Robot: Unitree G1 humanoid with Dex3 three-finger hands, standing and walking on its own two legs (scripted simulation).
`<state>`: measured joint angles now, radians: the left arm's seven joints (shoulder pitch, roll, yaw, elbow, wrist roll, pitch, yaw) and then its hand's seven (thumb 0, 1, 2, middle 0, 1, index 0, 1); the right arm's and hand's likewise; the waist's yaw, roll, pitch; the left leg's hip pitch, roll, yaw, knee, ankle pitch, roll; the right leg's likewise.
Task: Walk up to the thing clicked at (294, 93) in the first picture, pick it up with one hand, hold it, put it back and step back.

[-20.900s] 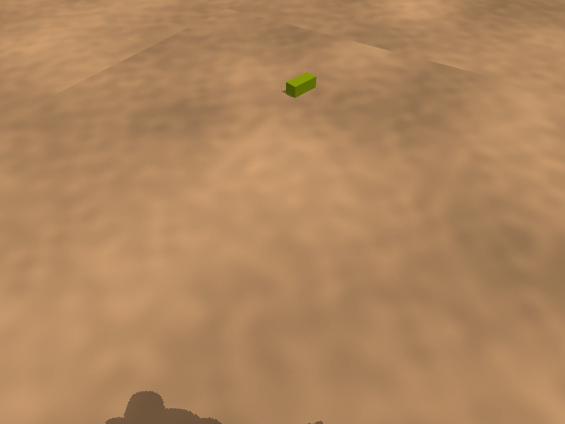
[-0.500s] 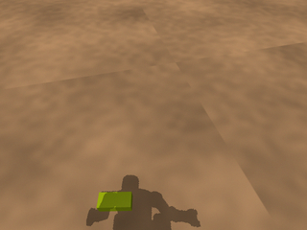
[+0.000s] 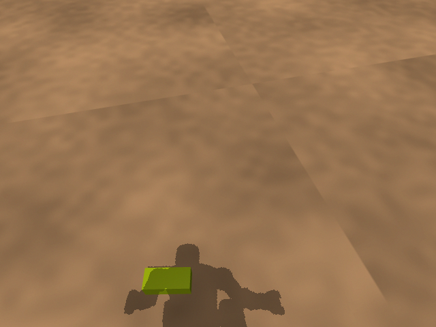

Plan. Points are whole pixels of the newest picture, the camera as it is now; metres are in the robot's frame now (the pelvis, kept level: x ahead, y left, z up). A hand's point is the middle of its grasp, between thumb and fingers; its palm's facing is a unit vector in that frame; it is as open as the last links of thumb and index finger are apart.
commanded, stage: stand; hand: left
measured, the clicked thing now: (168, 280) +0.42 +0.24 -0.75
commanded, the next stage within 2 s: none
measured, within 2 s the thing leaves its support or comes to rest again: neither
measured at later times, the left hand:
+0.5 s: hand out of the picture +0.06 +0.25 -0.16, palm faces -0.04 -0.94 -0.34, open 7.4 cm
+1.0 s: hand out of the picture +0.06 +0.25 -0.16, palm faces -0.03 -0.94 -0.34, open 7.4 cm
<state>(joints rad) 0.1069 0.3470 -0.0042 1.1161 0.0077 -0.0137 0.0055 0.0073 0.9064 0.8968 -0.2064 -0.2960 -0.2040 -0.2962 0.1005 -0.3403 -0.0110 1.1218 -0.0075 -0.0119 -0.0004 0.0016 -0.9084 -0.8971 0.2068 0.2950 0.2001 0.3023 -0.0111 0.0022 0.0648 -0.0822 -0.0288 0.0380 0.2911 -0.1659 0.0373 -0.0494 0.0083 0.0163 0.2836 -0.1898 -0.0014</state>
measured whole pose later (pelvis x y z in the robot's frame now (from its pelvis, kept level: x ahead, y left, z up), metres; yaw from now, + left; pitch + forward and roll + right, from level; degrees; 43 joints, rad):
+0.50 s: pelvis -0.01 +0.00 +0.00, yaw +1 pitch -2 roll +0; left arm 0.14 0.35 -0.02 1.12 0.01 -0.01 0.00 0.01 0.91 0.90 -0.21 -0.30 -0.20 -0.30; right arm 0.11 -0.35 0.00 1.13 -0.01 -0.01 0.00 0.00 -0.91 -0.90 0.21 0.29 0.20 0.30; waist -0.01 0.00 0.05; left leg -0.10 -0.03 0.03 0.29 -0.16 0.04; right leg -0.06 0.01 0.01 0.29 -0.18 0.00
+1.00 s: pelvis -0.01 +0.00 +0.00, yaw +1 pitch -2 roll +0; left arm 0.14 0.35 -0.02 1.12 0.01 -0.02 0.00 0.01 0.91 0.90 -0.21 -0.30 -0.20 -0.30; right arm 0.12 -0.35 0.00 1.13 -0.01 -0.01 0.00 0.00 -0.91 -0.90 0.21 0.29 0.20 0.30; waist -0.01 0.00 0.05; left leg -0.11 -0.03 0.02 0.30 -0.16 0.04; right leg -0.07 0.00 0.00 0.29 -0.19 0.00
